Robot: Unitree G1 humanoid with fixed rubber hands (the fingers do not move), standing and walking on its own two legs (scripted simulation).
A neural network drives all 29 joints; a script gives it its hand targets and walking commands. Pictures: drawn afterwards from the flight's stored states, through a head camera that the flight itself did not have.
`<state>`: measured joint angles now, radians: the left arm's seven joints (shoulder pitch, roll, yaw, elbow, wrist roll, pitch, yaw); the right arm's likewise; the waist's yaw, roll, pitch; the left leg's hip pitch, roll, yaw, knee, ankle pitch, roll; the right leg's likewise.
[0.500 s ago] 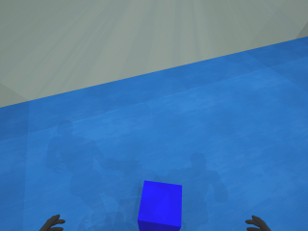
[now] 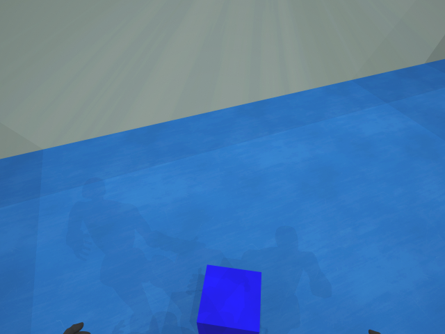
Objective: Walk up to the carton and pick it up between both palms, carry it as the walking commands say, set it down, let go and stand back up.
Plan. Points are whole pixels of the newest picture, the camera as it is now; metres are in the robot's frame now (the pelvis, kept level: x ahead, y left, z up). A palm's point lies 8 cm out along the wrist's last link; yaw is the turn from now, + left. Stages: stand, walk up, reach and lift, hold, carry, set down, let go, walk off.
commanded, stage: stand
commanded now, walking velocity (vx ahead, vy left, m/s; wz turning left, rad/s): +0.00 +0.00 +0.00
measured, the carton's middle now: (229, 307) +0.39 -0.02 -0.65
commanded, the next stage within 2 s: none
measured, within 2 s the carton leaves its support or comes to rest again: neither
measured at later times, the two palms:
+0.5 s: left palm out of the picture +0.08 +0.31 -0.10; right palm out of the picture +0.08 -0.30 -0.10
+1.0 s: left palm out of the picture +0.07 +0.31 -0.10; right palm out of the picture +0.07 -0.31 -0.10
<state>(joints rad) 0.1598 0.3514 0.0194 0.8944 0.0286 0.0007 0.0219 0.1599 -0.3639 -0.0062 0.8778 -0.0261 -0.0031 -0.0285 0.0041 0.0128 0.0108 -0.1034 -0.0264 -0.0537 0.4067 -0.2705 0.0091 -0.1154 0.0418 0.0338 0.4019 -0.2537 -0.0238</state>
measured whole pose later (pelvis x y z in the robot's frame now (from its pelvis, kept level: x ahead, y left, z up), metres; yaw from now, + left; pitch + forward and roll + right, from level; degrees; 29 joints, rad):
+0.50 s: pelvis -0.01 +0.00 +0.00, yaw +0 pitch -2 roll +0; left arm 0.14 0.37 0.01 1.00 0.02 -0.01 0.01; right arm 0.15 -0.38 0.00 0.98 -0.02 -0.01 -0.02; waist 0.00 0.01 0.02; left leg -0.09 -0.03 -0.05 0.35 -0.22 0.01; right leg -0.10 0.04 0.04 0.35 -0.20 -0.02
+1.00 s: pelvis -0.02 +0.00 +0.00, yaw +0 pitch -2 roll +0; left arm 0.13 0.38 0.01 1.04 0.01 -0.01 0.01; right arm 0.13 -0.39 0.00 1.03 -0.01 -0.02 -0.02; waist 0.00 0.01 0.03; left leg -0.08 -0.03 -0.05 0.33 -0.20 0.01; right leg -0.10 0.03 0.04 0.33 -0.19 -0.02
